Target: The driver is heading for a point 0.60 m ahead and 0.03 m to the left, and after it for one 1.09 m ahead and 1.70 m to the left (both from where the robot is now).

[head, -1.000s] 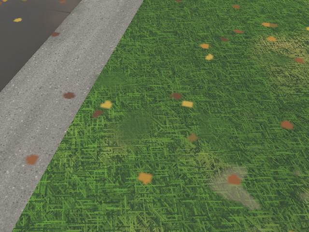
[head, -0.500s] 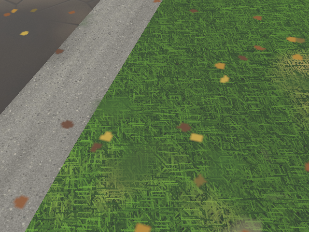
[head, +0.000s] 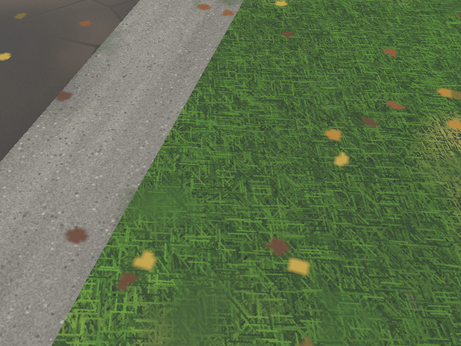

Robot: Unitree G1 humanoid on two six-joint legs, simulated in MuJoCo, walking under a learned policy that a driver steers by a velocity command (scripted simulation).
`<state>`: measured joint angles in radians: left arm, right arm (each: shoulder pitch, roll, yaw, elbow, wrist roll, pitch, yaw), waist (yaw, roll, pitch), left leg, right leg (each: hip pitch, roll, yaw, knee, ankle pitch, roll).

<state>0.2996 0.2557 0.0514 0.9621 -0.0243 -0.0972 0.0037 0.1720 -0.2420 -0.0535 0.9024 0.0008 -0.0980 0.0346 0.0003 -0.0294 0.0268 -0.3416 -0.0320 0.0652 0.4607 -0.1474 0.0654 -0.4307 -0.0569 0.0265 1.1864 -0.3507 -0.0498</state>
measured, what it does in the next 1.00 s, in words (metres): walks ahead: right foot, then left foot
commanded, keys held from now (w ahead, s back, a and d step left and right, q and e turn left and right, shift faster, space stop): w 0.60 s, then w+q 0.10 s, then q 0.30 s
